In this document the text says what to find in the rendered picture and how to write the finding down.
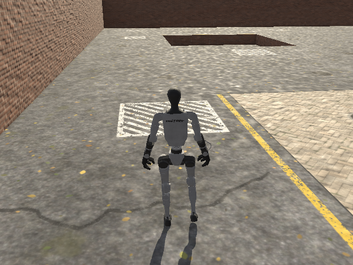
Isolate robot right foot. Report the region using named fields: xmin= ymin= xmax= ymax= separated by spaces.
xmin=190 ymin=212 xmax=198 ymax=222

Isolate right robot forearm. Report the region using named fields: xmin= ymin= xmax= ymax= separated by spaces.
xmin=197 ymin=133 xmax=208 ymax=156

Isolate left robot forearm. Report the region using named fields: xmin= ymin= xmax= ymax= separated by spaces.
xmin=143 ymin=134 xmax=154 ymax=158

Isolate left robot thigh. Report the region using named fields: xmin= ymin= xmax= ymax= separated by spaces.
xmin=158 ymin=154 xmax=171 ymax=193

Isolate left robot upper arm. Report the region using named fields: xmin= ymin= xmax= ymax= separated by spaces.
xmin=149 ymin=112 xmax=164 ymax=143

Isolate right robot upper arm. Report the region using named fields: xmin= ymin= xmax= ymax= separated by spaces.
xmin=186 ymin=111 xmax=202 ymax=141

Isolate robot left hand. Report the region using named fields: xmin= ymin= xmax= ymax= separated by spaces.
xmin=142 ymin=157 xmax=155 ymax=170

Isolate robot right hand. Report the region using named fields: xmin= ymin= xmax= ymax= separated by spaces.
xmin=197 ymin=154 xmax=210 ymax=167

